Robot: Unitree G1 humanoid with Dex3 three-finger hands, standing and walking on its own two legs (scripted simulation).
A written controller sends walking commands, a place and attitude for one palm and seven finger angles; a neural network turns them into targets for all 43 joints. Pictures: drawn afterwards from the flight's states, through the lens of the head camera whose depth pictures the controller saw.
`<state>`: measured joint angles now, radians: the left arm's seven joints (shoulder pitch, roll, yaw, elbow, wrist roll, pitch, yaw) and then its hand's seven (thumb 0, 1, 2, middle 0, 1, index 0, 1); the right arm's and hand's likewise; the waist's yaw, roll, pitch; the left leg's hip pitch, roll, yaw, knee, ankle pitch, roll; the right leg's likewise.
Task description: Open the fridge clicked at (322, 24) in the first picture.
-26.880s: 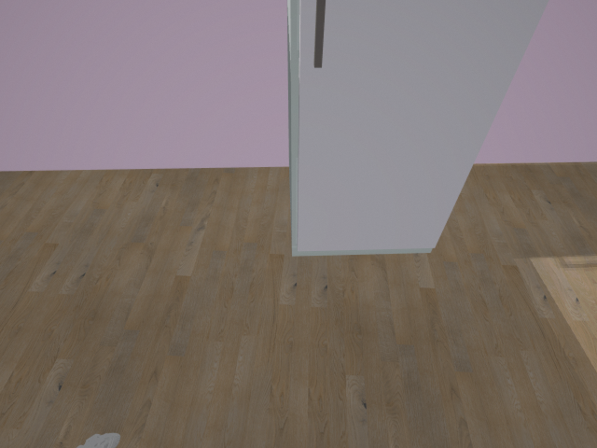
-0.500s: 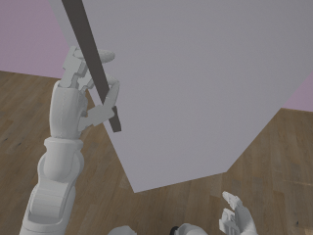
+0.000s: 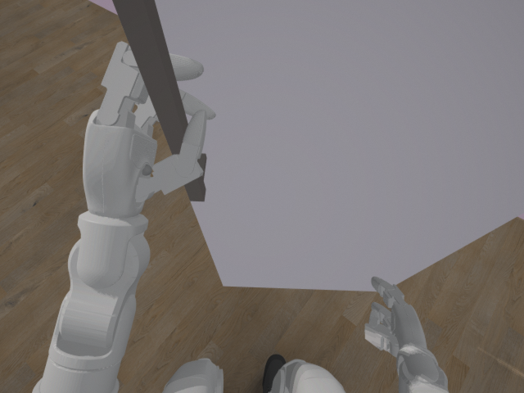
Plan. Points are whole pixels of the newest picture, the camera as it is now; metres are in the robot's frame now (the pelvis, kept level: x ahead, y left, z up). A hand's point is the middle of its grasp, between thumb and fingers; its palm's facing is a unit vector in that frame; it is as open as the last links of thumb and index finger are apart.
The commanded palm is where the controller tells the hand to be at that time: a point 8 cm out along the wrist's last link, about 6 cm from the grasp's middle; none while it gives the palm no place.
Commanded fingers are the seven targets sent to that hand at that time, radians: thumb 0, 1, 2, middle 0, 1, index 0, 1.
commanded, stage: walk backward, drawing the door open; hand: left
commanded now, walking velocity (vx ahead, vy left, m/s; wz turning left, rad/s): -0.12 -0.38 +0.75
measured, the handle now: (171, 80) +0.37 +0.08 +0.26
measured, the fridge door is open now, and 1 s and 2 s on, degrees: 32 55 74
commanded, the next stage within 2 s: stop walking and hold the door back in 1.42 s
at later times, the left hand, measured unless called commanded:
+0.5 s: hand (213, 232) +0.25 +0.05 +0.22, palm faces +0.47 -0.86 -0.17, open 6.2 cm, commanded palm +0.19 +0.09 +0.21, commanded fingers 0.00 0.90 0.90 -0.45 -1.40 -0.45 -1.40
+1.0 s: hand (265, 385) +0.14 +0.01 +0.22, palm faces +0.73 -0.65 -0.21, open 6.0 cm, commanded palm +0.08 +0.02 +0.22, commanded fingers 0.00 0.90 0.90 -0.45 -1.40 -0.45 -1.40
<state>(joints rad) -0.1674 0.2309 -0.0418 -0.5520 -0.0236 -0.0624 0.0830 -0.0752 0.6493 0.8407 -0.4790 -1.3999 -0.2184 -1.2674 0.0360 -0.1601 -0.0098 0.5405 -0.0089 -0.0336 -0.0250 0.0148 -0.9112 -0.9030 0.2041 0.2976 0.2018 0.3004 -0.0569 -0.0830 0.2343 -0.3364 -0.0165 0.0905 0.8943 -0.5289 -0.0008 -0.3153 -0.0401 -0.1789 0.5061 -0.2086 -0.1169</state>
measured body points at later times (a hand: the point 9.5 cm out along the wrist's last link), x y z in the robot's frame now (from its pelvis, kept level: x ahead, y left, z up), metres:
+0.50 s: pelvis -0.02 -0.19 -0.01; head +0.08 -0.18 +0.42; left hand +0.22 +0.09 +0.22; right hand +0.24 -0.34 -0.12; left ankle -0.10 -0.05 -0.67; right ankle +0.06 -0.29 -0.74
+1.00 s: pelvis -0.05 -0.34 +0.00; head +0.01 -0.31 +0.44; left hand +0.10 +0.04 +0.23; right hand +0.20 -0.44 -0.11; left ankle -0.07 -0.18 -0.73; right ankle +0.01 -0.47 -0.74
